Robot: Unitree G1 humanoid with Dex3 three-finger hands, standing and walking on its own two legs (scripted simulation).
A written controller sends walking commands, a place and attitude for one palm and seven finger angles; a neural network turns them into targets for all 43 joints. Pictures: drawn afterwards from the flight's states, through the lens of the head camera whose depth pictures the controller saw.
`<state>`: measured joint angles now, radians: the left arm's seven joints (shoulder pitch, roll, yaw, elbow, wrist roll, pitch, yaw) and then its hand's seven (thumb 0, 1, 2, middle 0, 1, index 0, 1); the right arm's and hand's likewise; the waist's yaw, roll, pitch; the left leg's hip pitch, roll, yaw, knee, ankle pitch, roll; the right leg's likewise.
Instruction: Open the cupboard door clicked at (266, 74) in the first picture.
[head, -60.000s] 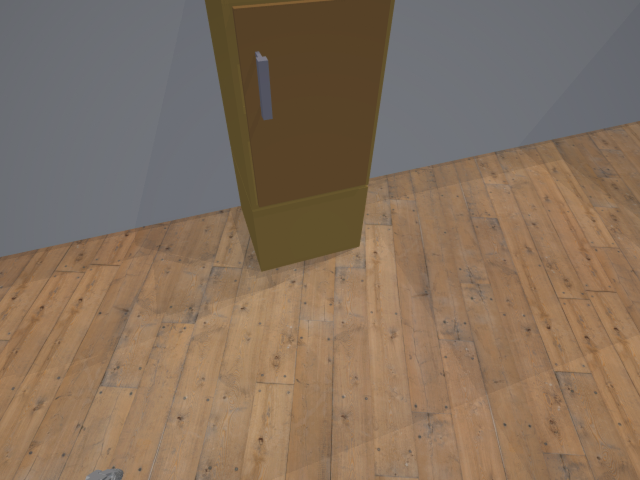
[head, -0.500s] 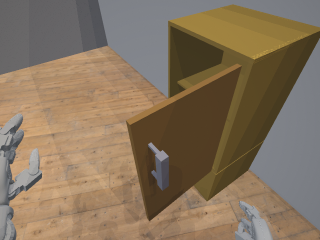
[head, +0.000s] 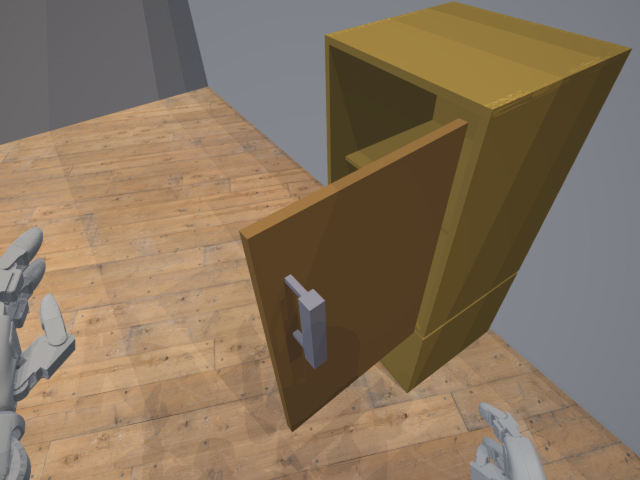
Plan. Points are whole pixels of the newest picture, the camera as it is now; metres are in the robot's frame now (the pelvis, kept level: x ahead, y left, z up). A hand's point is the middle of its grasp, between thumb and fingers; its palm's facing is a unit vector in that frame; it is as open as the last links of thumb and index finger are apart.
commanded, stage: step back with the hand held close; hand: left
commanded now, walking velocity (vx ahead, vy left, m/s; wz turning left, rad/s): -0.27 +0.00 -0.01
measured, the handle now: (304, 321) +0.32 +0.07 +0.02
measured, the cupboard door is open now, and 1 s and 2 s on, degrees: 94 94 94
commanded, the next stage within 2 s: stop stepping back and stand still in 1.32 s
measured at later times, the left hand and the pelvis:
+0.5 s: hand (21, 391) +0.15 +0.29 +0.15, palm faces +0.41 -0.77 -0.48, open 7.4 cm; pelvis -0.06 +0.03 -0.01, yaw -1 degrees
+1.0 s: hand out of the picture +0.10 +0.29 +0.15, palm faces +0.41 -0.79 -0.47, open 7.4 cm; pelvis -0.11 +0.03 -0.03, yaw +1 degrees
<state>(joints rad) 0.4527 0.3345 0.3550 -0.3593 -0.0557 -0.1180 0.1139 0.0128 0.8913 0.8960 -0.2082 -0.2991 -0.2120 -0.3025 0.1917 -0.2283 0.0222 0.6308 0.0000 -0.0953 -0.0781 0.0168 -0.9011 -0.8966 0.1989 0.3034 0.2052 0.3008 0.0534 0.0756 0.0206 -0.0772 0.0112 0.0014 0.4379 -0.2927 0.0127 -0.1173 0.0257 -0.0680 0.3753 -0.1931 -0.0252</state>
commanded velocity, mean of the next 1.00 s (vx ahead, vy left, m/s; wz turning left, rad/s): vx -0.31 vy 0.00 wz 0.00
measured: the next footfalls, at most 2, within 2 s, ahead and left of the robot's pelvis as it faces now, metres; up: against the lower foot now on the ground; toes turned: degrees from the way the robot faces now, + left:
right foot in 1.38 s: -0.26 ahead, -0.10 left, +0.00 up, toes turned -3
left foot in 1.58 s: -0.12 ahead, +0.08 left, +0.00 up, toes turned -2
